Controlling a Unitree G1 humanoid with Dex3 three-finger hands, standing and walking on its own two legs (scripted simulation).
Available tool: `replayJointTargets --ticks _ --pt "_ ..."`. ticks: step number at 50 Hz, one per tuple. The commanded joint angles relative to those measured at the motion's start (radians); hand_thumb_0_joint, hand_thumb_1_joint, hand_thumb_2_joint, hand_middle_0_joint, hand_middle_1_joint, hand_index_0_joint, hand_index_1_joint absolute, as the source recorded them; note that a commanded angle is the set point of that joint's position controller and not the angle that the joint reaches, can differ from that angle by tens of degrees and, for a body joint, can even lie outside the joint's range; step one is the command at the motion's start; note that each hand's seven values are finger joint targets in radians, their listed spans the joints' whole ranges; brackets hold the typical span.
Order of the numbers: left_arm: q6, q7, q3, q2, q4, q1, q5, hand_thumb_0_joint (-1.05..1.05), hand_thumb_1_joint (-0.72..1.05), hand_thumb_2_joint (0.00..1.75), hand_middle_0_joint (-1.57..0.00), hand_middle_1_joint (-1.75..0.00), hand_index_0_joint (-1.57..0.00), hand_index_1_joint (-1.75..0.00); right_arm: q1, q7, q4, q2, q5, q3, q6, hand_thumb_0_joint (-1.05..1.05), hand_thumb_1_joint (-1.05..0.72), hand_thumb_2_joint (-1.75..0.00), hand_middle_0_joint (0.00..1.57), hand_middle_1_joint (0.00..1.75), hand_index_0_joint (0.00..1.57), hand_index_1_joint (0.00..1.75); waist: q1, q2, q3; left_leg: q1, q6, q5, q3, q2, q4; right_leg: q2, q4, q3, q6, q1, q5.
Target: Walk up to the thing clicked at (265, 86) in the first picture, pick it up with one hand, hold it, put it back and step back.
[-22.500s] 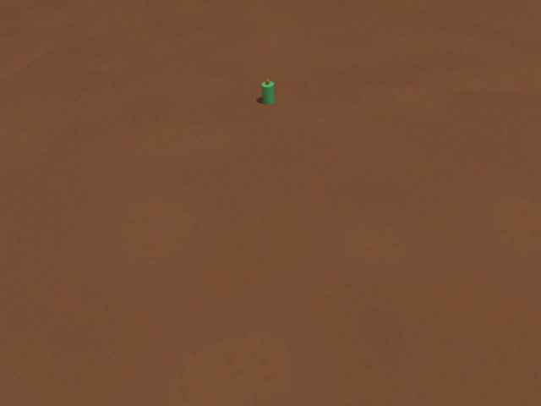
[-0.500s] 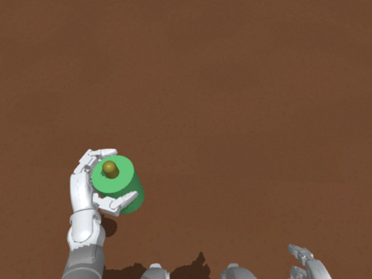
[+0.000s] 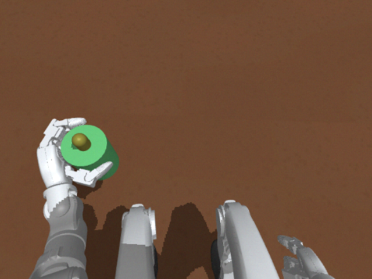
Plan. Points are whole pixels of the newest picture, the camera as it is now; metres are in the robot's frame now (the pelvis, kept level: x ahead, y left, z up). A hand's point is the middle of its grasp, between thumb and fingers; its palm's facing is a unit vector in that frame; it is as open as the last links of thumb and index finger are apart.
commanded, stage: crouch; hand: left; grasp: from the side
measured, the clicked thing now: (91, 152) +0.40 +0.22 -0.06
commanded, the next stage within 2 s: lower in 1.06 s
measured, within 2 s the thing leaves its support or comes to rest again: neither
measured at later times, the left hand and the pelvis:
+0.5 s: hand (100, 166) +0.41 +0.24 -0.21, palm faces +0.29 -0.96 -0.04, open 11.7 cm; pelvis -0.04 +0.00 -0.15, yaw -3 degrees
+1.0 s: hand (104, 171) +0.42 +0.25 -0.29, palm faces +0.26 -0.97 -0.04, open 11.7 cm; pelvis -0.03 +0.00 -0.20, yaw -6 degrees
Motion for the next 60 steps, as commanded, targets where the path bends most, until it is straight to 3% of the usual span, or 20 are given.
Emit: replayJointTargets --ticks 1,3,5,7,8,9,10,11,17,26,28,29,30,31,34,36,40,47,49,60 --pt "-0.123 0.000 0.061 0.236 -0.188 -0.402 -0.010 0.00 0.04 1.31 -1.25 -1.42 -1.26 -1.44 0.105 -0.008 -0.056 -0.188 -0.013 -0.057 -0.018 0.00 -0.92 -0.92 0.20 0.30 0.20 0.30 -0.029 0.110 -0.599 0.334 0.041 0.236 0.028 -0.032 -0.098 0.038 -0.122 -0.004 -0.044 0.175 0.254" --pt "-0.132 0.002 0.097 0.292 -0.144 -0.408 0.004 0.00 0.02 1.32 -1.25 -1.43 -1.26 -1.45 0.100 -0.008 -0.049 -0.192 -0.023 -0.048 -0.016 0.00 -0.92 -0.92 0.20 0.30 0.20 0.30 -0.017 0.126 -0.605 0.280 0.039 0.207 0.033 -0.034 -0.056 0.039 -0.078 -0.009 -0.045 0.143 0.225" --pt "-0.134 -0.003 0.101 0.315 -0.119 -0.446 0.020 0.00 0.04 1.34 -1.27 -1.45 -1.28 -1.47 0.102 -0.007 -0.047 -0.206 -0.028 -0.046 -0.012 0.00 -0.93 -0.92 0.20 0.30 0.20 0.30 -0.032 0.175 -0.598 0.264 0.032 0.165 0.028 -0.034 -0.041 0.040 -0.022 -0.031 -0.052 0.068 0.188" --pt "-0.136 -0.008 0.126 0.342 -0.103 -0.454 0.019 0.00 0.01 1.32 -1.26 -1.44 -1.27 -1.46 0.091 -0.007 -0.051 -0.209 -0.028 -0.038 -0.006 0.00 -0.93 -0.92 0.20 0.30 0.20 0.30 -0.025 0.175 -0.594 0.231 0.031 0.112 0.030 -0.034 -0.019 0.043 0.010 -0.040 -0.053 0.033 0.145" --pt "-0.137 -0.012 0.114 0.324 -0.105 -0.495 0.015 0.00 0.00 1.32 -1.26 -1.44 -1.26 -1.45 0.089 -0.006 -0.051 -0.213 -0.029 -0.037 -0.007 0.00 -0.93 -0.92 0.20 0.30 0.20 0.30 -0.043 0.182 -0.587 0.223 0.030 0.082 0.029 -0.032 -0.005 0.041 0.027 -0.045 -0.052 0.003 0.129" --pt "-0.135 -0.018 0.130 0.347 -0.091 -0.488 0.019 0.00 0.00 1.31 -1.25 -1.43 -1.25 -1.45 0.092 -0.007 -0.048 -0.220 -0.030 -0.035 -0.005 0.00 -0.93 -0.92 0.20 0.30 0.20 0.30 -0.045 0.198 -0.580 0.200 0.028 0.065 0.030 -0.034 0.007 0.040 0.043 -0.048 -0.051 -0.005 0.120" --pt "-0.134 -0.019 0.144 0.385 -0.109 -0.507 0.019 0.00 -0.01 1.29 -1.23 -1.41 -1.24 -1.43 0.087 -0.009 -0.054 -0.222 -0.031 -0.032 -0.004 0.00 -0.93 -0.92 0.20 0.30 0.20 0.30 -0.035 0.196 -0.603 0.173 0.031 0.057 0.044 -0.037 0.030 0.042 0.049 -0.042 -0.049 0.013 0.113" --pt "-0.127 -0.028 0.119 0.349 -0.080 -0.503 0.019 0.00 -0.02 1.27 -1.23 -1.40 -1.23 -1.42 0.084 -0.010 -0.051 -0.223 -0.033 -0.031 -0.006 0.00 -0.93 -0.92 0.20 0.30 0.20 0.30 -0.053 0.188 -0.602 0.173 0.033 0.058 0.041 -0.035 0.053 0.041 0.069 -0.049 -0.047 -0.013 0.117" --pt "-0.112 -0.047 0.179 0.435 -0.087 -0.519 0.013 0.00 -0.02 1.22 -1.19 -1.34 -1.19 -1.35 0.093 -0.016 -0.036 -0.245 -0.037 -0.014 0.002 0.00 -0.93 -0.92 0.20 0.30 0.20 0.30 -0.051 0.206 -0.584 0.100 0.035 0.053 0.041 -0.036 0.133 0.042 0.150 -0.065 -0.045 -0.065 0.117" --pt "-0.115 -0.077 0.196 0.442 -0.065 -0.499 -0.010 0.00 -0.01 1.18 -1.16 -1.30 -1.16 -1.31 0.075 -0.017 -0.033 -0.264 -0.049 0.020 0.014 0.00 -0.93 -0.91 0.20 0.30 0.20 0.30 -0.074 0.173 -0.516 -0.029 0.040 0.047 0.029 -0.036 0.246 0.053 0.229 -0.082 -0.041 -0.113 0.127" --pt "-0.117 -0.079 0.225 0.484 -0.055 -0.471 -0.008 0.00 0.01 1.19 -1.15 -1.29 -1.16 -1.31 0.088 -0.016 -0.027 -0.273 -0.058 0.031 0.020 0.00 -0.93 -0.91 0.20 0.30 0.20 0.30 -0.073 0.177 -0.530 -0.044 0.039 0.086 0.027 -0.035 0.274 0.055 0.251 -0.083 -0.037 -0.079 0.165" --pt "-0.117 -0.082 0.222 0.490 -0.057 -0.479 -0.007 0.00 0.02 1.18 -1.15 -1.29 -1.16 -1.30 0.075 -0.016 -0.030 -0.272 -0.059 0.034 0.020 0.00 -0.93 -0.91 0.20 0.30 0.20 0.30 -0.065 0.169 -0.523 -0.062 0.041 0.076 0.028 -0.035 0.283 0.059 0.255 -0.081 -0.037 -0.091 0.155" --pt "-0.120 -0.088 0.206 0.475 -0.068 -0.495 -0.006 0.00 0.02 1.18 -1.15 -1.29 -1.16 -1.30 0.065 -0.014 -0.033 -0.273 -0.063 0.037 0.020 0.00 -0.93 -0.91 0.20 0.30 0.20 0.30 -0.077 0.189 -0.496 -0.061 0.040 0.058 0.024 -0.033 0.283 0.058 0.259 -0.086 -0.038 -0.119 0.143" --pt "-0.118 -0.084 0.231 0.494 -0.057 -0.486 -0.009 0.00 0.03 1.20 -1.16 -1.30 -1.16 -1.32 0.078 -0.012 -0.031 -0.277 -0.066 0.042 0.024 0.00 -0.92 -0.91 0.20 0.30 0.20 0.30 -0.077 0.189 -0.503 -0.062 0.038 0.073 0.024 -0.032 0.291 0.060 0.263 -0.089 -0.036 -0.094 0.155" --pt "-0.119 -0.093 0.223 0.474 -0.046 -0.450 -0.011 0.00 0.06 1.21 -1.16 -1.31 -1.17 -1.32 0.065 -0.006 -0.029 -0.295 -0.075 0.048 0.027 0.00 -0.92 -0.91 0.20 0.30 0.20 0.30 -0.080 0.205 -0.466 -0.055 0.032 0.083 0.007 -0.029 0.301 0.063 0.295 -0.108 -0.040 -0.137 0.165" --pt "-0.123 -0.095 0.231 0.505 -0.065 -0.463 -0.009 0.00 0.05 1.20 -1.17 -1.31 -1.18 -1.32 0.067 -0.005 -0.029 -0.296 -0.082 0.055 0.033 0.00 -0.92 -0.91 0.20 0.30 0.20 0.30 -0.082 0.207 -0.490 -0.065 0.033 0.095 0.006 -0.027 0.325 0.066 0.300 -0.106 -0.037 -0.118 0.178" --pt "-0.124 -0.100 0.218 0.495 -0.069 -0.455 -0.006 0.00 0.06 1.21 -1.16 -1.31 -1.17 -1.32 0.047 0.000 -0.028 -0.315 -0.092 0.061 0.036 0.00 -0.92 -0.91 0.20 0.30 0.20 0.30 -0.091 0.252 -0.440 -0.042 0.024 0.082 -0.012 -0.023 0.326 0.067 0.335 -0.129 -0.044 -0.191 0.166" --pt "-0.134 -0.102 0.231 0.518 -0.092 -0.424 -0.017 0.00 0.07 1.20 -1.17 -1.31 -1.18 -1.32 0.046 0.007 -0.025 -0.330 -0.107 0.081 0.047 0.00 -0.93 -0.91 0.20 0.30 0.20 0.30 -0.095 0.275 -0.465 -0.023 0.019 0.162 -0.027 -0.021 0.368 0.068 0.369 -0.139 -0.040 -0.153 0.236" --pt "-0.135 -0.102 0.221 0.498 -0.088 -0.427 -0.022 0.00 0.07 1.21 -1.18 -1.33 -1.19 -1.33 0.043 0.010 -0.030 -0.337 -0.112 0.087 0.049 0.00 -0.93 -0.91 0.20 0.30 0.20 0.30 -0.111 0.272 -0.461 -0.014 0.019 0.174 -0.035 -0.018 0.384 0.069 0.373 -0.144 -0.039 -0.162 0.246" --pt "-0.153 -0.087 0.245 0.542 -0.038 -0.377 -0.020 0.00 0.05 1.19 -1.21 -1.37 -1.23 -1.37 0.000 0.017 -0.054 -0.356 -0.129 0.120 0.060 0.00 -0.93 -0.91 0.20 0.30 0.20 0.30 -0.118 0.263 -0.389 -0.079 0.019 0.121 -0.046 -0.018 0.405 0.074 0.387 -0.161 -0.036 -0.156 0.211"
